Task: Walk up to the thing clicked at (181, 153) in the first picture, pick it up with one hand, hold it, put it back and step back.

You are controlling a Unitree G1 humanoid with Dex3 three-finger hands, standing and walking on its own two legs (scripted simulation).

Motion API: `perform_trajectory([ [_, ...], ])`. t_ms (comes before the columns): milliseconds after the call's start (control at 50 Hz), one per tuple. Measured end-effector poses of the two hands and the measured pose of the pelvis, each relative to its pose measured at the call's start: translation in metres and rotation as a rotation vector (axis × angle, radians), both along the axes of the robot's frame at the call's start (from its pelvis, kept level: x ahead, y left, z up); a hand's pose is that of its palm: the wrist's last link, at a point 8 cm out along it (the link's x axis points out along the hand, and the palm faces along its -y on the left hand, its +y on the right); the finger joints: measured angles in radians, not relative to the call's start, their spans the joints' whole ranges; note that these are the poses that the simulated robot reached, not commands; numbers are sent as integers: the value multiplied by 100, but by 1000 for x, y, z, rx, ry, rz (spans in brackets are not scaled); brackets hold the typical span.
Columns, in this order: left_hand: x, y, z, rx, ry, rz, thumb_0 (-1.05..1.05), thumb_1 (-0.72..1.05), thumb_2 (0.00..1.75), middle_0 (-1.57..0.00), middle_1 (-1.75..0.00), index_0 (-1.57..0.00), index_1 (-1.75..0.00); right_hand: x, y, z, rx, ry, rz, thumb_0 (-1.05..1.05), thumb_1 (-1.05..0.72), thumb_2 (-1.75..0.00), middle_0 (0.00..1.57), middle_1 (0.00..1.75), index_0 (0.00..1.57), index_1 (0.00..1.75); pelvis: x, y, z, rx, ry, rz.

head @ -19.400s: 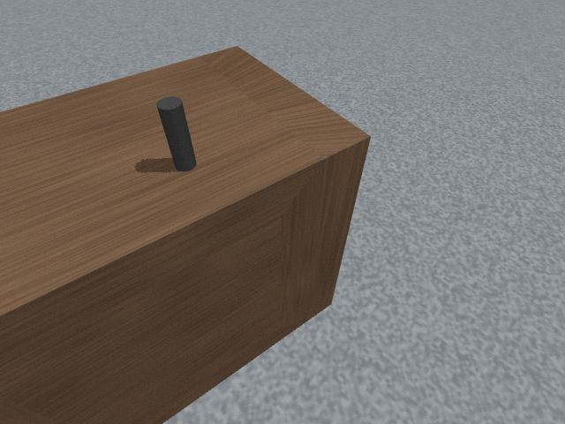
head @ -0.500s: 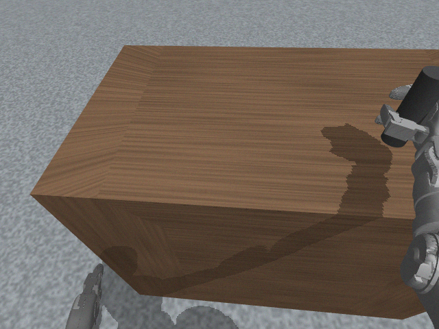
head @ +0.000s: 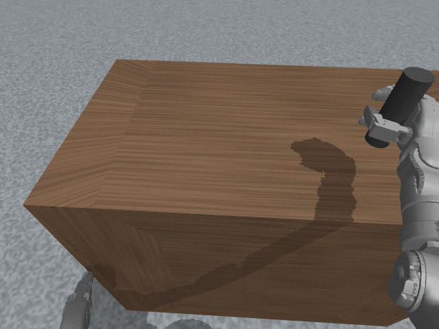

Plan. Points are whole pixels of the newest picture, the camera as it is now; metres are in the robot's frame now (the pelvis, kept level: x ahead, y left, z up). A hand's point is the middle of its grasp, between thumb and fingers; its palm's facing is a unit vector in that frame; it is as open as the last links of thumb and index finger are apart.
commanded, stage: lift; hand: right
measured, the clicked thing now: (395, 111) +0.44 -0.27 +0.20
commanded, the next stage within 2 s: hold in 1.00 s
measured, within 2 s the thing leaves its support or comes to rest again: neither
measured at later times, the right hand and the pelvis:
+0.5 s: hand (400, 104) +0.37 -0.22 +0.26, palm faces +0.29 +0.96 +0.00, open 5.4 cm; pelvis -0.01 +0.01 +0.00, yaw -2 degrees
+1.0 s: hand (409, 95) +0.33 -0.19 +0.30, palm faces +0.27 +0.96 +0.01, open 5.4 cm; pelvis -0.02 +0.02 +0.00, yaw -2 degrees
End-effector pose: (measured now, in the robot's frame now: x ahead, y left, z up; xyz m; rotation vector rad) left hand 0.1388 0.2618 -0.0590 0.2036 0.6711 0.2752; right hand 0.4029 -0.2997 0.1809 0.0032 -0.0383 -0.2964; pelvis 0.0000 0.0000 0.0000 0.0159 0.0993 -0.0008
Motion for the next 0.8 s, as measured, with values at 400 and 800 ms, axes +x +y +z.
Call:
perform_trajectory([
  [400, 15, -8, -7, -90, -28, -57, -1, -53, 5, -5, -6, -5, -5, -57, 33, 69, -12, -25, 4, 0, -17, -109, 100, 113, 99, 112, -6, 8, 4, -16, -92, -26],
  [800, 7, 2, -1, -78, -100, -85, -1, -55, 6, -5, -5, -4, -5, -100, 56, 104, -11, -31, 18, 0, -17, -110, 100, 112, 99, 112, -21, 15, 4, -23, -134, -36],
])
